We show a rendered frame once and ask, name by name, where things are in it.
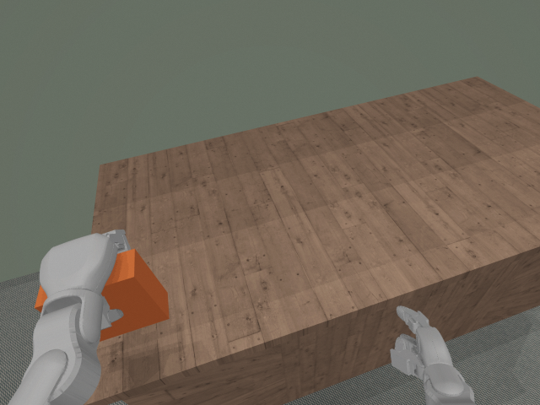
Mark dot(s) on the left robot forearm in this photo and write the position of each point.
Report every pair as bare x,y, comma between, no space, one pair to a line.
64,369

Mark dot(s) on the right robot forearm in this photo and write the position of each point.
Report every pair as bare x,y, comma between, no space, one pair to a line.
444,385

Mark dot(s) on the table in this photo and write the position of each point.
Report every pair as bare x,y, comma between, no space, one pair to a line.
285,250

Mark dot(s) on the sponge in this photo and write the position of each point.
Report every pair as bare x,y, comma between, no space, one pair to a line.
132,288

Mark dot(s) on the right robot hand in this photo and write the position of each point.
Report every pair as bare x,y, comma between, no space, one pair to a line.
411,355

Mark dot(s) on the left robot hand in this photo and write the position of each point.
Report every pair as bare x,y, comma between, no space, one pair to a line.
84,263

